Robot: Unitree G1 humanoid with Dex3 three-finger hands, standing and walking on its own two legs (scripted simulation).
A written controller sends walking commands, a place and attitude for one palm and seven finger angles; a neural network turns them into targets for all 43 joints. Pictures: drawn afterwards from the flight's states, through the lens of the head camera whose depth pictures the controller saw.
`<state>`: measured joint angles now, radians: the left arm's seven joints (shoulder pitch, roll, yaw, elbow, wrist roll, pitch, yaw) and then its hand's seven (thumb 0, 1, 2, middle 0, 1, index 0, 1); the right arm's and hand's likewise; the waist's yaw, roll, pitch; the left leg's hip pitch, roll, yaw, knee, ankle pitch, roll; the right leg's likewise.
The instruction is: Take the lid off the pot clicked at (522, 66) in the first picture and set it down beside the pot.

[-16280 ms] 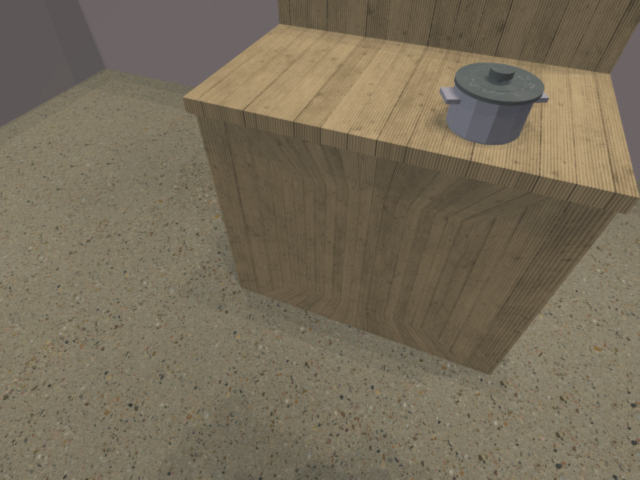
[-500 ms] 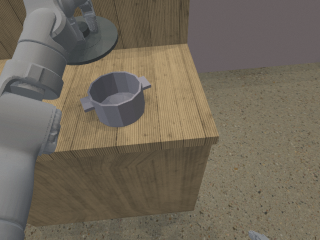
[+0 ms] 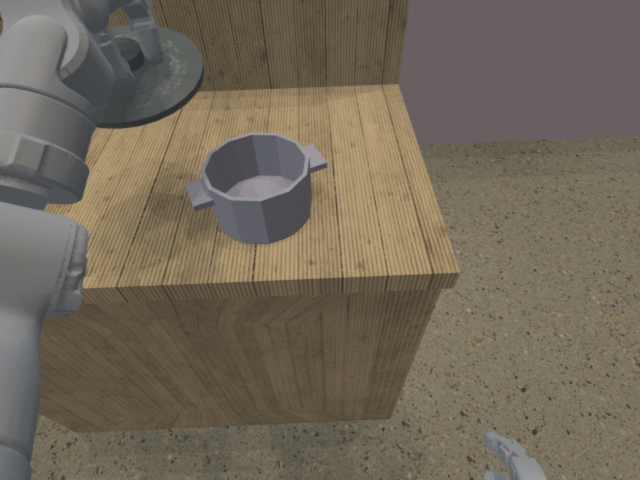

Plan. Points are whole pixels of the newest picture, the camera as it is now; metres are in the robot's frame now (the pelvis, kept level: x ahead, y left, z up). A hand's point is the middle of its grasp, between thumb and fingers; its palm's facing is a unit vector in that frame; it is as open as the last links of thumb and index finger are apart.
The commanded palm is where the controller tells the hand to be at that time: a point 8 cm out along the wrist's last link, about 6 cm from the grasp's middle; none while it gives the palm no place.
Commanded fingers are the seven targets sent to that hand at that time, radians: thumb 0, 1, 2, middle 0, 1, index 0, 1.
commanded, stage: move the lid sideways beside the pot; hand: left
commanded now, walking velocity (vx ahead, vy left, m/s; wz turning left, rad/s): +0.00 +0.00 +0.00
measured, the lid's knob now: (121, 55) +0.50 +0.21 +0.29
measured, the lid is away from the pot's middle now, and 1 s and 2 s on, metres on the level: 0.12 0.22 0.23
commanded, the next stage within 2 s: lower the lid onto the table in 1.20 s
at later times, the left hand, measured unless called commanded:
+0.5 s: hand (66, 52) +0.48 +0.26 +0.30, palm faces -0.16 -0.08 -0.98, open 7.0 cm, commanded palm +0.46 +0.26 +0.37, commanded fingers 0.00 0.67 0.98 -0.85 -1.03 -0.93 -1.04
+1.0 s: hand (17, 59) +0.46 +0.30 +0.30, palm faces -0.16 -0.07 -0.99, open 7.0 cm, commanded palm +0.45 +0.30 +0.37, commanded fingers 0.00 0.67 0.98 -0.85 -1.03 -0.93 -1.04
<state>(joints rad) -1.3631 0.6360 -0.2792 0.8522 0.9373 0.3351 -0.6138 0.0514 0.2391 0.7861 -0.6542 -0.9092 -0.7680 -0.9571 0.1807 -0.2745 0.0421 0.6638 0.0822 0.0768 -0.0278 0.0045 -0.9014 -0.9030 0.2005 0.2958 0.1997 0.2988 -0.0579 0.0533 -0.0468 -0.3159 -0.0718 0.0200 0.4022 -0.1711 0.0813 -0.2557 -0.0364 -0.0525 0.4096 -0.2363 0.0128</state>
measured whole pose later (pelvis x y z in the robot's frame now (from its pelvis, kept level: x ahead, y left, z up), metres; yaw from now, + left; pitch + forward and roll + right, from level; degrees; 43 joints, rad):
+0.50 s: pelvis +0.00 +0.01 +0.00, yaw -1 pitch +6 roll -1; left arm -1.37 0.77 -0.21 0.93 0.97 0.25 -0.61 0.05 0.24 0.78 -0.65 -0.91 -0.77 -0.96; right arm 0.27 -0.30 0.03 0.69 0.09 0.10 -0.04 0.00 -0.90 -0.90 0.20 0.30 0.20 0.30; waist -0.09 0.06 -0.04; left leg -0.33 -0.07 0.03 0.40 -0.17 0.09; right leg -0.26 -0.03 -0.04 0.38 -0.22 0.01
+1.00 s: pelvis +0.01 +0.00 +0.00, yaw +0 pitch +6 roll -1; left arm -1.33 0.85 -0.18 0.90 0.98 0.21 -0.62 0.06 0.24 0.79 -0.65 -0.91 -0.77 -0.96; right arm 0.23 -0.30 0.04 0.67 0.10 0.12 -0.04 0.00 -0.90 -0.90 0.20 0.30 0.20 0.30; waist -0.06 0.06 -0.03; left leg -0.35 -0.06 0.01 0.42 -0.18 0.09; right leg -0.26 -0.03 -0.06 0.38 -0.22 0.01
